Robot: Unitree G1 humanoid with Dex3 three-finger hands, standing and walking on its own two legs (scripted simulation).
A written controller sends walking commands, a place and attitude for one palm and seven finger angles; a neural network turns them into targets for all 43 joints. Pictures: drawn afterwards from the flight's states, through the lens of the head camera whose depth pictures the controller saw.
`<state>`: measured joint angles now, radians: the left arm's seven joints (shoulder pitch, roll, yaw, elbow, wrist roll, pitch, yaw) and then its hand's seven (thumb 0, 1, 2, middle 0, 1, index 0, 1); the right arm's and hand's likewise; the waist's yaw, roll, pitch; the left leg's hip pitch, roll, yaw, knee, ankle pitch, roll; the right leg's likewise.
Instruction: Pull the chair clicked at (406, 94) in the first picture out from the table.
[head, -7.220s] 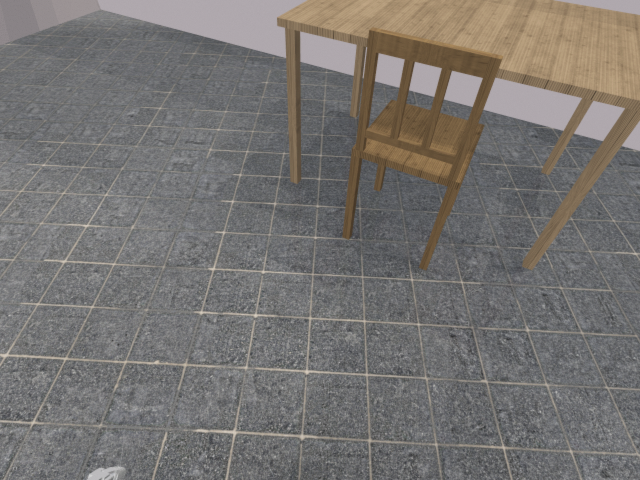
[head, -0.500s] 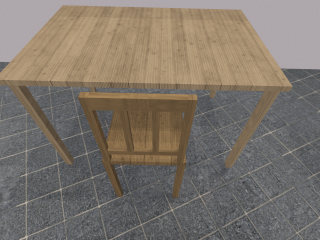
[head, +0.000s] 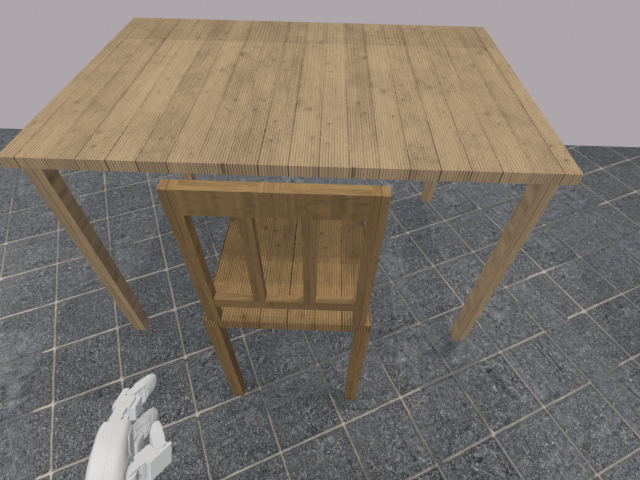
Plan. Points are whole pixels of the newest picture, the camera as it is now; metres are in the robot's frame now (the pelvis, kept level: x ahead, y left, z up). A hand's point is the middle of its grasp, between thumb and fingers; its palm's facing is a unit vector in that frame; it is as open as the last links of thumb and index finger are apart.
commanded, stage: raise the hand toward the chair's back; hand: left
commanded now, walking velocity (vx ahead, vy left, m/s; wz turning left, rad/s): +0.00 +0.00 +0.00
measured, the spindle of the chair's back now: (253, 260) +0.51 +0.14 -0.09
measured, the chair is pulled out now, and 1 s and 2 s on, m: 0.00 0.00 0.00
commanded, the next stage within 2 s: aim the fingers beside a spindle in 1.94 s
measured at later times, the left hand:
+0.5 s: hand (194, 456) +0.17 +0.16 -0.05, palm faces -0.04 -1.00 -0.05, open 11.3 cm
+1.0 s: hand (169, 433) +0.19 +0.20 -0.04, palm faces +0.01 -1.00 -0.03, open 15.5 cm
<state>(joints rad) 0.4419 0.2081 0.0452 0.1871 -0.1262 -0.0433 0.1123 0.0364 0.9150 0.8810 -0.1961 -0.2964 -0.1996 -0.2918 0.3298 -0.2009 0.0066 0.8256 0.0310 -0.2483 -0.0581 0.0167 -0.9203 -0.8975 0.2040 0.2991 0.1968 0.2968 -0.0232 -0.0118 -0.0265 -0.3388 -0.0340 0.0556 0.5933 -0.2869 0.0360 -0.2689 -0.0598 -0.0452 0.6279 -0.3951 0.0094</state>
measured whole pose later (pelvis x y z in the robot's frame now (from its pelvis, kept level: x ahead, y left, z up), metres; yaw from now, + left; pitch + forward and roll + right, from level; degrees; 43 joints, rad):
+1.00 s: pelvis -0.04 +0.00 -0.08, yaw +0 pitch +16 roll -3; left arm 0.35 0.24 0.19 0.04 -0.27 -0.44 -0.26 0.00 -0.25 0.41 -0.09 -0.12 -0.09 -0.12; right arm 0.21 -0.24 -0.01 0.56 0.03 -0.21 -0.06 0.02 -0.91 -0.90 0.20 0.30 0.20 0.30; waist -0.01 0.02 -0.15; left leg -0.98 0.03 0.00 1.18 -0.47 0.03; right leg -0.86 -0.01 -0.09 1.13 -0.55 0.00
